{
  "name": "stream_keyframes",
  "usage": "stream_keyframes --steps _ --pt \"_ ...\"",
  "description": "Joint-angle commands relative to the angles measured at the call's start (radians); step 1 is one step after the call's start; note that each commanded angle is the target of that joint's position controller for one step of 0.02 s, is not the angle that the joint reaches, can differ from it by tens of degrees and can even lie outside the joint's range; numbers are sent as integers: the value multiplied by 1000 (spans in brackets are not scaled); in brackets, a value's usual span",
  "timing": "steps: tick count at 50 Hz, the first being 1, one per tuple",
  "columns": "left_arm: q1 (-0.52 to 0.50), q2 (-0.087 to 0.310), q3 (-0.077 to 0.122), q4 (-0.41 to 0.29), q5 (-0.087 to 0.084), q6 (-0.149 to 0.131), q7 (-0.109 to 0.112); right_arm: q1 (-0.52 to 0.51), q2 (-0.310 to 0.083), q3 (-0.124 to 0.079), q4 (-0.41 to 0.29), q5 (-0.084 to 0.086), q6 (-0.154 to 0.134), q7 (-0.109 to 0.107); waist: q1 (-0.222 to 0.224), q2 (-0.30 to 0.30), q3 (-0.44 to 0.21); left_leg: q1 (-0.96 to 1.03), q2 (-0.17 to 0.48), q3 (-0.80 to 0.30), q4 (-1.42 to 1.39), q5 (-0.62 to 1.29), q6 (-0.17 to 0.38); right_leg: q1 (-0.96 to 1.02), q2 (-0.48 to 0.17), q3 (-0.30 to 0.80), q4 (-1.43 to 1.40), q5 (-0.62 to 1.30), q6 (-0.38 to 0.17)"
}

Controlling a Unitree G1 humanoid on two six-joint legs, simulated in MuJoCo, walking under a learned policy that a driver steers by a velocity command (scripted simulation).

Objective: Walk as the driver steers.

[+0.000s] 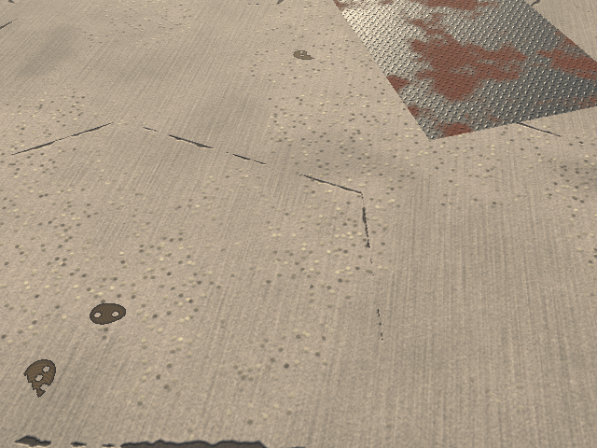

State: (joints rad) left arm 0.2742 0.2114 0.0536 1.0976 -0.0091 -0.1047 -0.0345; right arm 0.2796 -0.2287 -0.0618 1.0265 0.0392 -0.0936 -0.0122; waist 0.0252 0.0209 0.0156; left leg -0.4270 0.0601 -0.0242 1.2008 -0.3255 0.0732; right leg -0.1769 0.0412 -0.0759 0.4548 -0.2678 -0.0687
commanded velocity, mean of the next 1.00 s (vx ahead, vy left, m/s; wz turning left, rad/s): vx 0.48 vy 0.00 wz -0.21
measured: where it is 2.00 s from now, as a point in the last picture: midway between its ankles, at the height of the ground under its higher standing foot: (352, 329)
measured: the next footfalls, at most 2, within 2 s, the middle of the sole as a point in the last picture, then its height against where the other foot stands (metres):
left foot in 0.38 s outside the picture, level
right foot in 0.98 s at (360, 394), level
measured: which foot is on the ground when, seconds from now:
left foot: up 0.00-0.36, down 0.38-0.98, up 1.00-1.00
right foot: down 0.00-0.40, up 0.42-0.96, down 0.98-1.00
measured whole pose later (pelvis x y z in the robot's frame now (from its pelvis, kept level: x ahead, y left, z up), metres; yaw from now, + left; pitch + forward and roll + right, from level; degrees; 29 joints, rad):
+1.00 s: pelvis +0.53 +0.03 -0.03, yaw -15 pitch +2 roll +0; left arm 0.05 0.24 0.08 0.81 -0.03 -0.06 -0.05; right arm 0.33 -0.25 -0.06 0.98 0.00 -0.06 -0.03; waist -0.01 0.00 0.05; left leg -0.02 0.08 0.22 0.77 -0.46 -0.03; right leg -0.52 0.03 -0.08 0.63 -0.15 -0.13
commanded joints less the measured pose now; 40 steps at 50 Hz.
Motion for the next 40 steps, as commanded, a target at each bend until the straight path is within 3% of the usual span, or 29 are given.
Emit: stream_keyframes --steps 1,4,6,10,13,16,17,18,19,20,21,22,23,24,25,26,27,29,34,40 --pt "14 89 -5 -36 10 -7 12 -14 -67 -27 -59 -4 7 -5 -21 -81 64 -194 86 -17 -69 99 -11 46 -244 278 -336 52 -123" --pt "75 139 2 -30 11 -2 37 -128 -59 -30 -106 -19 13 -7 -1 -62 91 -286 92 3 -228 195 -60 74 -253 244 -368 134 -135" --pt "90 148 5 -38 13 3 47 -209 -48 -24 -137 -20 11 -3 15 -69 96 -302 84 9 -362 267 -74 85 -251 215 -374 162 -131" --pt "136 155 13 -41 2 9 50 -330 -46 -11 -172 -14 6 17 45 -83 109 -260 49 41 -540 357 -76 108 -252 157 -374 191 -124" --pt "168 156 20 -32 -7 18 50 -393 -53 -4 -202 -9 -2 36 50 -86 126 -255 39 37 -613 338 -52 177 -287 140 -339 216 -117" --pt "144 182 33 -39 -11 26 51 -362 -94 -13 -214 -7 -10 50 3 -108 91 -153 9 49 -667 260 -7 241 -319 129 -255 387 -94" --pt "125 195 37 -46 -9 30 50 -293 -123 -27 -200 -8 -12 50 -42 -125 38 -41 -25 74 -671 239 12 246 -310 111 -166 576 -80" --pt "107 185 34 -52 -6 36 50 -136 -161 -51 -153 -9 -11 46 -122 -122 -54 158 -64 103 -676 234 39 211 -266 70 20 723 -55" --pt "105 158 20 -71 5 40 50 60 -220 -75 -102 -14 -9 37 -196 -78 -189 460 16 6 -649 202 84 38 -213 34 297 610 -18" --pt "229 19 -19 -90 6 22 38 188 -328 -97 -68 -37 -6 37 -142 198 -360 837 293 -498 -752 -28 253 -363 -31 22 722 89 54" --pt "195 57 -14 -80 -17 -8 33 183 -248 -69 -70 -37 -9 42 -152 208 -414 842 339 -768 -941 -149 263 -484 6 193 880 -283 36" --pt "87 143 10 -116 -46 -24 31 74 -190 -49 -83 -28 -16 44 -131 163 -241 712 306 -612 -947 -151 197 -588 -57 193 943 -232 10" --pt "28 154 12 -132 -50 -28 37 -26 -144 -33 -111 -30 -19 43 -103 84 -152 552 279 -453 -959 -62 162 -573 -116 171 914 -135 -4" --pt "9 152 20 -129 -36 -19 47 -94 -109 -21 -118 -39 -24 46 -67 27 -88 400 244 -331 -990 29 138 -518 -158 159 850 -54 -6" --pt "26 140 28 -119 -23 -4 53 -108 -77 -12 -111 -52 -33 53 -39 47 -51 286 196 -215 -995 185 99 -426 -191 180 789 -11 -13" --pt "73 101 25 -112 -27 15 51 -119 -79 -13 -101 -56 -31 52 -3 91 -61 253 188 -176 -1029 144 105 -391 -200 178 760 14 -9" --pt "79 94 27 -106 -30 30 53 -108 -75 -13 -92 -56 -33 48 -1 76 -45 215 174 -138 -1059 137 109 -380 -204 176 748 24 -7" --pt "38 91 30 -125 -31 49 55 -79 -106 -19 -78 -59 -39 33 1 64 1 193 182 -80 -1097 183 124 -436 -202 193 700 80 9" --pt "-92 97 42 -173 -15 42 41 -21 -123 -20 -68 -62 -36 0 -25 31 37 293 175 47 -1111 286 94 -570 -160 214 458 324 30" --pt "-280 54 18 -259 -9 38 3 77 -144 -25 -50 -49 -14 -18 -92 1 98 452 204 170 -1092 383 74 -609 -147 100 238 374 19"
